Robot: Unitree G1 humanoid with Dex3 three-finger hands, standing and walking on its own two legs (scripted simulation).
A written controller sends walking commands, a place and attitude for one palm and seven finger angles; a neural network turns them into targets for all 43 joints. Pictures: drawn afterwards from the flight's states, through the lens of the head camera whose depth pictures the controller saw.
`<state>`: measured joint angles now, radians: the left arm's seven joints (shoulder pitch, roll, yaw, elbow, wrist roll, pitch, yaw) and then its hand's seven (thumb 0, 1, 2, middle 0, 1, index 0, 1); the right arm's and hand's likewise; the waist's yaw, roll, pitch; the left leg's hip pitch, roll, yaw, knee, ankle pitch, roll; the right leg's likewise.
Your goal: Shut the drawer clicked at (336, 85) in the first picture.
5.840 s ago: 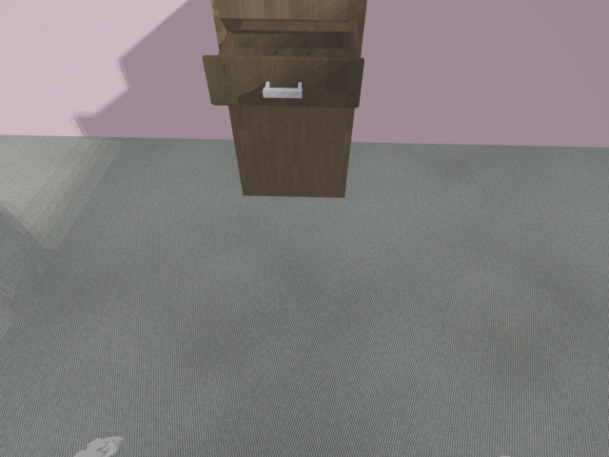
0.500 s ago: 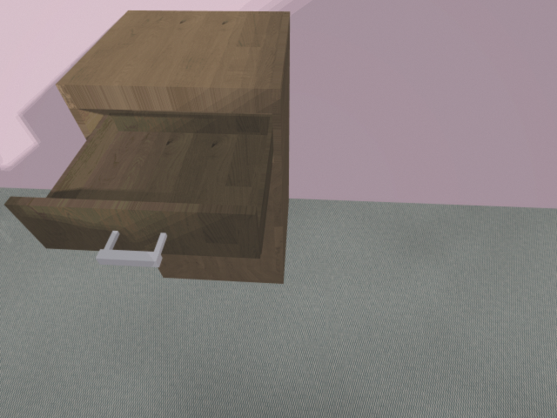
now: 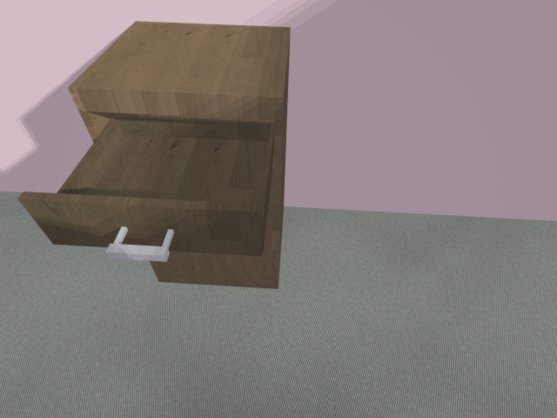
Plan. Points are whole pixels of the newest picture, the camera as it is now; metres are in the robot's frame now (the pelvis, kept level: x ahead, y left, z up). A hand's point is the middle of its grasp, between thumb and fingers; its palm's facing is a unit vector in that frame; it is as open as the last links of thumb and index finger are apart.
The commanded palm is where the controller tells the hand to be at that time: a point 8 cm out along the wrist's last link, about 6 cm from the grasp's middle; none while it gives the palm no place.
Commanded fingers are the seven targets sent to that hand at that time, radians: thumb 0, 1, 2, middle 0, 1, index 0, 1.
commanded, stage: come to a stop and stand still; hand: left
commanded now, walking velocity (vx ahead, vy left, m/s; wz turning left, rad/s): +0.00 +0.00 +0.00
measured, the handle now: (142, 243) +0.42 +0.29 -0.05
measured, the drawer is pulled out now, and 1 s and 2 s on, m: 0.30 0.30 0.30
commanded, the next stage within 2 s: look again from close up in 0.54 s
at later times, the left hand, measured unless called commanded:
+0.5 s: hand out of the picture -0.01 +0.18 -0.18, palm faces +0.06 -0.98 -0.17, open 7.4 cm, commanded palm none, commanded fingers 0.00 0.90 0.90 -0.20 -0.30 -0.20 -0.30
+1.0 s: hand out of the picture +0.00 +0.20 -0.18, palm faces +0.04 -0.98 -0.19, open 7.3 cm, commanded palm none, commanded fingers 0.00 0.90 0.90 -0.20 -0.30 -0.20 -0.30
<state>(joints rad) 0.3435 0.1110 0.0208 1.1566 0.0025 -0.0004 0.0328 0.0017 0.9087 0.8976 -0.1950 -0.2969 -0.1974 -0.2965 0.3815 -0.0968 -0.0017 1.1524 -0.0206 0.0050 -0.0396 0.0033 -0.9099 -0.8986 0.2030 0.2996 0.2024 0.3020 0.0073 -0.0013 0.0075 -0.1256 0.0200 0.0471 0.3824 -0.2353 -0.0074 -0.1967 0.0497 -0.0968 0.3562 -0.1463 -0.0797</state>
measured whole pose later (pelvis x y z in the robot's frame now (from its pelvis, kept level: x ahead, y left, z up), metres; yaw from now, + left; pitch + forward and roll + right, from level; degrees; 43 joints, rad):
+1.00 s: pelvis +0.00 +0.04 -0.01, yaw +1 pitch -2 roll +0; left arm 0.30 0.15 -0.01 1.10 0.01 -0.02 0.04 0.01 0.92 0.90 -0.19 -0.30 -0.20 -0.30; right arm 0.33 -0.14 0.02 1.07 -0.02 -0.02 -0.02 0.01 -0.91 -0.90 0.20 0.30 0.20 0.30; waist 0.00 0.00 0.00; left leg -0.15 -0.03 0.06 0.47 -0.28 0.05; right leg -0.24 -0.01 -0.08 0.47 -0.20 -0.03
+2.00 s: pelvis +0.10 +0.11 -0.02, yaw +2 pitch -2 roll -1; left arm 0.35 0.16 0.05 1.05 0.02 -0.03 0.03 0.01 0.92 0.90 -0.19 -0.30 -0.20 -0.30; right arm 0.31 -0.14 -0.02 1.06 -0.02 -0.03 0.01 0.02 -0.93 -0.90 0.21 0.30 0.20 0.30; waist 0.00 -0.04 0.04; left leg -0.38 0.05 0.07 0.71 -0.33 0.01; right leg -0.17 -0.08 -0.10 0.56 -0.35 0.02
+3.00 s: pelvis +0.13 +0.10 +0.00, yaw +0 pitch -1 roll +0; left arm 0.35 0.12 0.00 1.10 0.01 -0.01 0.03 0.00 0.91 0.90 -0.19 -0.30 -0.20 -0.30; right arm 0.31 -0.13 0.00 1.12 -0.01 0.01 -0.01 0.01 -0.91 -0.90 0.20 0.30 0.20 0.30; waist 0.01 0.00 0.03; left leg -0.23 0.04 0.06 0.44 -0.19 -0.01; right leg -0.20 0.03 -0.07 0.43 -0.22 -0.05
